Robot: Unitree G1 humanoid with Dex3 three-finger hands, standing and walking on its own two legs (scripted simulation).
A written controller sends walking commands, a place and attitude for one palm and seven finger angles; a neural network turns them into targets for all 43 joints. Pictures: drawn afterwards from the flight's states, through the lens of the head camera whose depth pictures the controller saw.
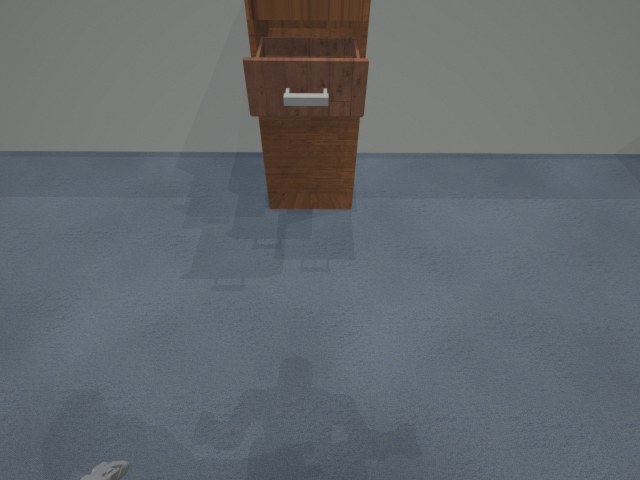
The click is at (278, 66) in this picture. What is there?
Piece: drawer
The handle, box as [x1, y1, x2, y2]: [283, 88, 328, 105]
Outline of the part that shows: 283,96 284,105 327,105 328,101 326,88 323,88 322,93 290,93 289,88 286,88 286,91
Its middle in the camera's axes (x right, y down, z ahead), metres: -0.04 -0.39 +1.06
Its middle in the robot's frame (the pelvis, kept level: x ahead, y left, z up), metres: +1.05 +0.09 -0.04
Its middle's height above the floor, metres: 0.73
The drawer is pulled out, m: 0.29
